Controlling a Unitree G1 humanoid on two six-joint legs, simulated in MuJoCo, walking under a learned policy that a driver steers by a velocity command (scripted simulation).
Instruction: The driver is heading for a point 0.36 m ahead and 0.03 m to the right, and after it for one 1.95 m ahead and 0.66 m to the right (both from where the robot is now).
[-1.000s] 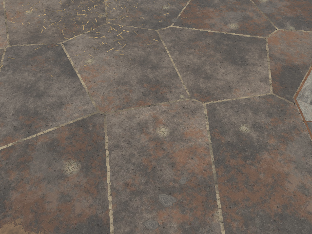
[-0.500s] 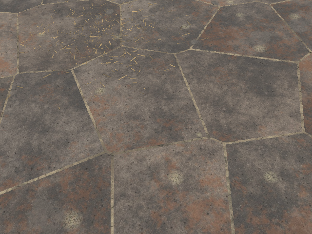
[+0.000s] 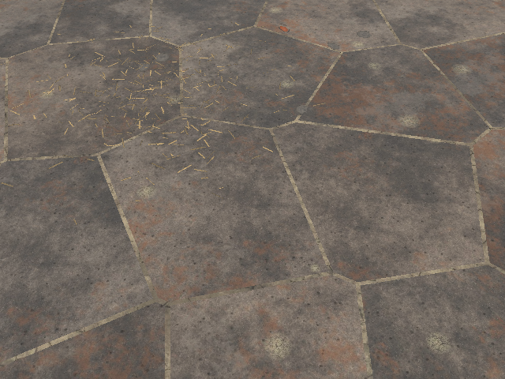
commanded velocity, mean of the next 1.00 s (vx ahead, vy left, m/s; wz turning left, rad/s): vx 0.27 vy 0.00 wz -0.24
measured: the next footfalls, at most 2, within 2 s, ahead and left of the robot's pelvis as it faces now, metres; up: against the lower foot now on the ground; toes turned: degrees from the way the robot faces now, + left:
left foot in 0.38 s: +0.17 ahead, +0.13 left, +0.00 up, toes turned +5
right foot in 0.82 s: +0.39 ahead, -0.05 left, +0.00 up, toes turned -14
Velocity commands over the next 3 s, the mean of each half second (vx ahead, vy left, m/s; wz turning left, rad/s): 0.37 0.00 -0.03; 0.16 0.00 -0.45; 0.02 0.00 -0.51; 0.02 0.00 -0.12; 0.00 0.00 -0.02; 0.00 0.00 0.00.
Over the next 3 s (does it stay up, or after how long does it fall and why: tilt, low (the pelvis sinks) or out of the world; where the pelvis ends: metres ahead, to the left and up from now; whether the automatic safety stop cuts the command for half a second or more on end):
stays up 0.30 0.05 0.01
